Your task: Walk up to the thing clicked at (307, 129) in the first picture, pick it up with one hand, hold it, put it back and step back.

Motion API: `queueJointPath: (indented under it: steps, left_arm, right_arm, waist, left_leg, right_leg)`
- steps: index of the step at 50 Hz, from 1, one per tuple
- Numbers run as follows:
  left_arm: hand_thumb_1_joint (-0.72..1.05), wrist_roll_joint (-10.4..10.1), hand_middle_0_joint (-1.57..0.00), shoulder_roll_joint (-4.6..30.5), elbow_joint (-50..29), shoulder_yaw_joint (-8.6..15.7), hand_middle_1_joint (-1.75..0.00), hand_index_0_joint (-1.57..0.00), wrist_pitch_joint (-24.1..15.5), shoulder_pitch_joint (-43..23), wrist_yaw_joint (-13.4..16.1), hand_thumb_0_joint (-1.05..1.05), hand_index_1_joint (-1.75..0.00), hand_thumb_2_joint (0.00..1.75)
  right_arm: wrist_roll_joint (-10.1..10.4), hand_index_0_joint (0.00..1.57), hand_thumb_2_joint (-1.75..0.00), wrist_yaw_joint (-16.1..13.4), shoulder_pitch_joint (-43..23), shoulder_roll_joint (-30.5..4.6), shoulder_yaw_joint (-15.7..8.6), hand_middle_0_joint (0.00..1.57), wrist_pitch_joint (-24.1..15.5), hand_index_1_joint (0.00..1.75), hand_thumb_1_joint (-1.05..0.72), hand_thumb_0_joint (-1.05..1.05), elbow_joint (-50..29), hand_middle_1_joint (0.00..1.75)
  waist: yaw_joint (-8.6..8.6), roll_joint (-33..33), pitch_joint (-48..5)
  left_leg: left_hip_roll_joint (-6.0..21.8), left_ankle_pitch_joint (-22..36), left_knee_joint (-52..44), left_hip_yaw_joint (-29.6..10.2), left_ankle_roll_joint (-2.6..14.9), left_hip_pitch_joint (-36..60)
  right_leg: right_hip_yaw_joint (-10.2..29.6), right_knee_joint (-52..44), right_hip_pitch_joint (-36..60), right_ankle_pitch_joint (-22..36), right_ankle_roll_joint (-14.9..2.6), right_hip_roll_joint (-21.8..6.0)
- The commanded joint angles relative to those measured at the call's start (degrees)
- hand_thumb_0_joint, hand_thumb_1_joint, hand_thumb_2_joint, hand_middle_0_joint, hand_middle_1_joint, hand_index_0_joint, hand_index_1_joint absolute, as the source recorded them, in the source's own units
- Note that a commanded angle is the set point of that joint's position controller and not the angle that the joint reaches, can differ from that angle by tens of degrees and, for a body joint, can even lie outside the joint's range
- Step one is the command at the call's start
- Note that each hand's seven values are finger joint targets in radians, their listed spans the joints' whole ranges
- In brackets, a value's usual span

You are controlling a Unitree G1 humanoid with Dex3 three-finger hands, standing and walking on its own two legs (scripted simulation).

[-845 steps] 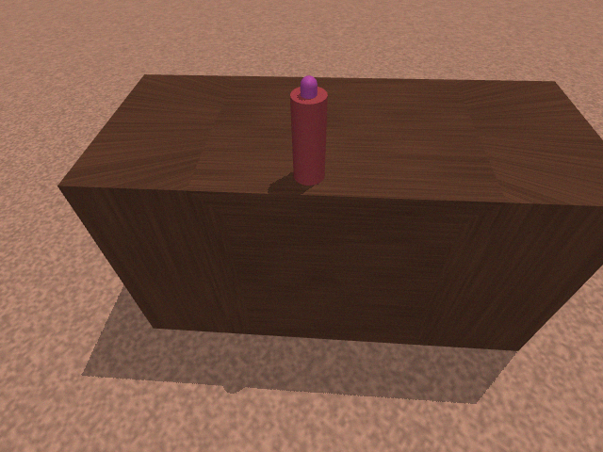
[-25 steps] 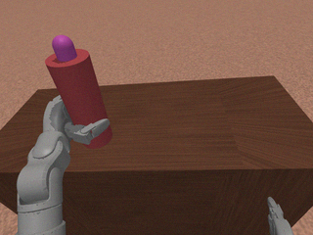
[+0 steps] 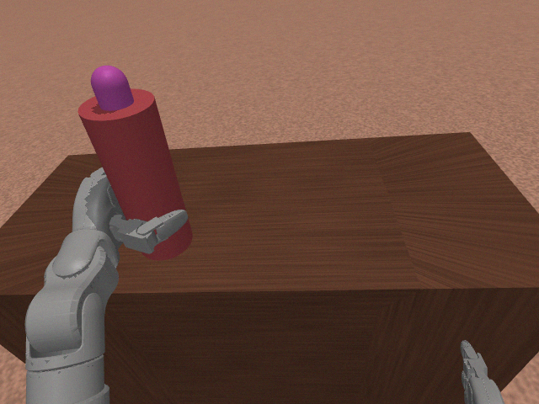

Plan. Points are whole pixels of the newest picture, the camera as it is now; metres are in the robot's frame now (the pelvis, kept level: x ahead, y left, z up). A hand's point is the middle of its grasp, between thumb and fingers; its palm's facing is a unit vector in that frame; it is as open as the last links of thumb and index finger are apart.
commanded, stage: hold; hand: left
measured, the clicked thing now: (141, 171) +0.32 +0.16 +0.27
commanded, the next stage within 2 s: crouch in 1.24 s
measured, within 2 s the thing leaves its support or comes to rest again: neither
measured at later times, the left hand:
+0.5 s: hand (145, 195) +0.32 +0.17 +0.24, palm faces +0.13 -0.99 -0.02, open 10.3 cm
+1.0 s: hand (143, 200) +0.32 +0.18 +0.22, palm faces +0.15 -0.99 -0.03, open 10.3 cm
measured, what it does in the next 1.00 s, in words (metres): stands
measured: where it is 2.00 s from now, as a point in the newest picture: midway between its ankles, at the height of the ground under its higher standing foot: outside the picture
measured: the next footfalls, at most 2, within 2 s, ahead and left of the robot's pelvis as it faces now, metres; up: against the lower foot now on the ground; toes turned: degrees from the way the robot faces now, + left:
none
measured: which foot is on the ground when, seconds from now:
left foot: down 0.00-1.00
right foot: down 0.00-1.00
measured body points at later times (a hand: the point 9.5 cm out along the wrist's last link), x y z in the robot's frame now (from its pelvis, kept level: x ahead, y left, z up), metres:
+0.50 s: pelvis +0.00 +0.00 +0.00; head -0.04 -0.03 +0.45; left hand +0.31 +0.22 +0.24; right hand +0.17 -0.26 -0.07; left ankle +0.02 +0.11 -0.73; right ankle +0.00 -0.13 -0.73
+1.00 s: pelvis +0.01 +0.00 +0.00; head -0.03 -0.02 +0.45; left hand +0.31 +0.23 +0.23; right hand +0.17 -0.25 -0.07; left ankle +0.02 +0.11 -0.73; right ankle +0.00 -0.13 -0.73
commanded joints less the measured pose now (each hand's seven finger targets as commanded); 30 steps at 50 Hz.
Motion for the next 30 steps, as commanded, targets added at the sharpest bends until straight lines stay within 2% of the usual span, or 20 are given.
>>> queueJointPath:
  steps: [1, 2, 4, 5, 6, 7, 8, 9, 12, 15, 17, 18, 19, 22, 23, 24, 27, 28, 29, 30]
  left_arm:
    - [0.16, -1.09, -1.29, 11.68, -18.5, 6.75, -1.48, -1.31, -7.11, -28.86, 1.04, 0.0, -1.49, 1.33]
    - [0.16, -1.14, -1.29, 12.01, -16.08, 7.02, -1.48, -1.31, -6.86, -28.64, 1.08, 0.0, -1.49, 1.34]
    - [0.13, -1.34, -1.29, 11.04, -14.91, 6.07, -1.5, -1.32, -6.7, -27.45, 0.84, 0.0, -1.5, 1.35]
    - [0.14, -1.37, -1.28, 11.19, -13.42, 6.53, -1.48, -1.31, -6.53, -27.91, 0.85, 0.0, -1.49, 1.34]
    - [0.15, -0.91, -1.28, 9.99, -14.25, 4.54, -1.48, -1.3, -6.42, -27.79, 0.7, 0.0, -1.48, 1.33]
    - [0.16, -0.92, -1.28, 9.32, -13.12, 4.02, -1.48, -1.3, -6.09, -27.81, 0.48, 0.0, -1.49, 1.34]
    - [0.14, -0.84, -1.29, 10.87, -16.84, 4.52, -1.48, -1.31, -6.46, -29.48, 0.49, 0.0, -1.49, 1.34]
    - [0.14, -0.83, -1.28, 9.62, -14.76, 3.7, -1.48, -1.3, -6.25, -27.45, 0.17, 0.0, -1.48, 1.33]
    - [0.12, -0.95, -1.28, 10.23, -17.05, 4.06, -1.47, -1.3, -6.38, -27.83, -0.32, 0.0, -1.48, 1.32]
    - [0.13, -1.35, -1.28, 11.66, -14.79, 6.47, -1.47, -1.3, -6.01, -27.21, -0.28, 0.0, -1.47, 1.32]
    - [0.13, -1.37, -1.27, 13.87, -18.49, 8.1, -1.48, -1.29, -6.25, -30.17, 0.13, 0.0, -1.48, 1.33]
    - [0.12, -1.38, -1.26, 13.79, -16.78, 8.65, -1.47, -1.28, -6.08, -29.36, 0.53, 0.0, -1.47, 1.33]
    - [0.12, -1.47, -1.26, 12.23, -16.27, 7.78, -1.48, -1.28, -5.81, -28.47, 0.7, 0.0, -1.48, 1.34]
    - [0.12, -1.62, -1.25, 11.89, -16.52, 7.18, -1.47, -1.27, -5.68, -29.66, 0.94, 0.0, -1.48, 1.35]
    - [0.13, -1.67, -1.27, 11.35, -15.13, 6.84, -1.49, -1.29, -5.26, -29.45, 0.92, 0.0, -1.49, 1.35]
    - [0.12, -1.36, -1.27, 11.54, -15.57, 6.08, -1.49, -1.3, -5.09, -30.0, 0.76, 0.0, -1.5, 1.36]
    - [0.14, -1.14, -1.27, 8.63, -11.48, 3.63, -1.48, -1.3, -4.59, -28.44, 0.14, 0.0, -1.48, 1.34]
    - [0.15, -1.0, -1.28, 9.7, -12.52, 4.2, -1.48, -1.3, -4.66, -29.72, 0.0, 0.0, -1.49, 1.34]
    - [0.15, -0.76, -1.28, 9.28, -11.28, 3.54, -1.47, -1.3, -4.48, -28.86, -0.22, 0.0, -1.48, 1.34]
    - [0.15, -0.88, -1.28, 10.75, -15.8, 4.17, -1.47, -1.31, -4.95, -30.72, -0.47, 0.0, -1.48, 1.34]
  right_arm:
    - [0.07, 0.05, -0.06, -0.54, -8.31, -6.15, -1.7, 0.05, -3.9, 0.05, 0.53, 0.0, -9.51, 0.05]
    - [0.07, 0.05, -0.06, -0.67, -8.36, -6.09, -1.55, 0.05, -4.06, 0.05, 0.53, 0.0, -9.96, 0.05]
    - [0.03, 0.05, -0.06, -0.9, -8.99, -6.55, -1.74, 0.05, -4.21, 0.05, 0.53, 0.0, -9.07, 0.05]
    - [-0.09, 0.05, -0.06, -1.02, -8.98, -6.97, -2.24, 0.05, -4.18, 0.05, 0.53, 0.0, -7.91, 0.05]
    - [-0.19, 0.05, -0.06, -1.15, -9.4, -7.12, -2.04, 0.05, -4.45, 0.05, 0.53, 0.0, -8.27, 0.05]
    - [-0.18, 0.05, -0.06, -1.11, -8.8, -6.72, -1.76, 0.05, -4.5, 0.05, 0.53, 0.0, -8.02, 0.05]
    - [-0.11, 0.05, -0.06, -1.03, -9.57, -6.86, -1.78, 0.05, -4.64, 0.05, 0.52, 0.0, -7.88, 0.05]
    - [-0.09, 0.05, -0.06, -1.19, -9.23, -6.9, -1.76, 0.05, -4.91, 0.05, 0.52, 0.0, -9.19, 0.05]
    - [-0.03, 0.05, -0.06, -0.99, -9.21, -6.36, -1.38, 0.05, -4.91, 0.05, 0.52, 0.0, -8.37, 0.05]
    - [-0.08, 0.05, -0.06, -1.11, -8.37, -6.8, -1.9, 0.05, -4.8, 0.05, 0.52, 0.0, -7.83, 0.05]
    - [-0.03, 0.05, -0.06, -1.18, -8.36, -7.03, -2.38, 0.05, -4.8, 0.05, 0.53, 0.0, -7.65, 0.05]
    - [-0.03, 0.05, -0.06, -1.19, -7.39, -6.88, -2.5, 0.05, -4.68, 0.05, 0.53, 0.0, -7.3, 0.05]
    - [-0.09, 0.05, -0.06, -1.13, -7.73, -5.94, -1.51, 0.05, -4.62, 0.05, 0.53, 0.0, -7.34, 0.05]
    - [-0.01, 0.05, -0.06, -1.35, -8.19, -6.82, -2.29, 0.05, -4.96, 0.05, 0.53, 0.0, -8.29, 0.05]
    - [0.03, 0.05, -0.06, -1.34, -8.43, -6.22, -1.6, 0.05, -4.92, 0.05, 0.53, 0.0, -8.43, 0.05]
    - [0.05, 0.05, -0.06, -1.39, -8.11, -6.63, -1.88, 0.05, -4.96, 0.05, 0.53, 0.0, -7.76, 0.05]
    - [-0.01, 0.05, -0.06, -1.1, -9.71, -5.68, -0.59, 0.05, -5.25, 0.05, 0.53, 0.0, -8.22, 0.05]
    - [0.04, 0.05, -0.06, -1.14, -10.17, -7.07, -1.9, 0.05, -5.35, 0.05, 0.53, 0.0, -7.85, 0.05]
    - [0.06, 0.05, -0.06, -1.1, -10.32, -6.51, -1.32, 0.05, -5.27, 0.05, 0.53, 0.0, -8.2, 0.05]
    - [0.17, 0.05, -0.06, -0.93, -9.26, -6.02, -1.15, 0.05, -5.05, 0.05, 0.53, 0.0, -7.36, 0.05]
  waist:
    - [0.71, -2.02, -10.94]
    - [-0.03, -1.92, -11.11]
    - [0.42, -2.04, -10.57]
    - [0.1, -1.68, -10.68]
    - [-0.28, -1.71, -10.78]
    - [-0.45, -1.84, -10.86]
    - [0.19, -0.14, -11.74]
    - [-0.48, -2.25, -12.71]
    - [0.31, -1.43, -12.31]
    - [-0.05, -2.9, -10.77]
    - [0.33, -1.66, -12.83]
    - [-0.04, -2.47, -11.33]
    - [0.22, -3.01, -10.85]
    - [-0.07, -2.53, -12.72]
    - [-0.2, -2.95, -11.82]
    - [-0.46, -2.36, -11.96]
    - [0.09, -3.05, -9.76]
    - [0.18, -2.71, -10.75]
    - [0.06, -2.41, -10.53]
    - [0.24, -1.43, -11.81]
  left_leg:
    - [-0.1, 8.14, -5.27, -0.76, -0.03, 6.22]
    - [-0.25, 7.94, -5.15, -0.44, 0.14, 6.57]
    - [-0.23, 8.23, -5.11, -0.49, 0.22, 5.95]
    - [-0.47, 8.61, -4.74, -0.04, 0.29, 6.09]
    - [-0.44, 8.57, -4.83, 0.0, 0.24, 6.66]
    - [-0.37, 8.74, -4.82, -0.16, 0.21, 6.51]
    - [-0.52, 8.77, -4.82, -0.04, 0.1, 6.82]
    - [-0.34, 9.59, -4.61, -0.25, 0.23, 7.74]
    - [0.01, 9.98, -4.91, -0.81, -0.02, 7.6]
    - [-0.4, 8.82, -4.78, -0.3, 0.37, 6.55]
    - [-0.63, 9.87, -4.46, 0.09, 0.4, 7.39]
    - [-0.57, 9.72, -4.39, 0.18, 0.38, 6.82]
    - [-0.56, 9.38, -4.5, 0.08, 0.35, 6.68]
    - [-0.36, 10.59, -4.51, -0.17, 0.25, 7.54]
    - [-0.51, 10.46, -4.37, 0.02, 0.37, 7.21]
    - [-0.59, 10.75, -4.26, 0.09, 0.37, 7.82]
    - [-0.65, 9.02, -4.63, -0.01, 0.34, 6.05]
    - [-0.71, 8.58, -4.85, -0.03, 0.29, 6.36]
    - [-0.91, 8.21, -4.76, 0.25, 0.41, 6.22]
    - [-0.89, 8.44, -4.7, 0.19, 0.38, 6.97]
  right_leg:
    - [-2.68, -5.3, -0.81, 7.93, -1.06, 1.51]
    - [-2.5, -5.64, -0.84, 7.92, -0.97, 1.31]
    - [-2.47, -5.37, -0.85, 8.01, -1.1, 1.33]
    - [-2.22, -5.49, -1.13, 8.59, -0.94, 1.15]
    - [-2.18, -5.4, -1.85, 8.61, -0.99, 1.29]
    - [-2.3, -5.29, -1.58, 8.9, -0.97, 1.3]
    - [-2.31, -5.28, -1.41, 8.83, -1.16, 1.23]
    - [-2.45, -5.17, -0.95, 9.5, -1.03, 1.39]
    - [-2.91, -4.89, -0.99, 9.41, -1.24, 1.7]
    - [-2.59, -5.63, -1.02, 8.82, -0.82, 1.48]
    - [-2.25, -5.46, -0.78, 9.8, -0.86, 1.22]
    - [-2.35, -5.5, -1.29, 9.57, -0.74, 1.27]
    - [-2.43, -5.55, -1.15, 9.17, -0.71, 1.33]
    - [-2.49, -5.1, -0.5, 10.33, -0.91, 1.4]
    - [-2.39, -5.36, -0.81, 10.35, -0.79, 1.27]
    - [-2.25, -5.16, -1.37, 10.69, -0.82, 1.22]
    - [-2.48, -5.5, -1.58, 9.02, -0.82, 1.2]
    - [-2.46, -5.51, -1.52, 8.72, -0.88, 1.17]
    - [-2.25, -5.83, -1.74, 8.55, -0.85, 1.03]
    - [-2.31, -5.68, -1.67, 8.67, -0.94, 1.04]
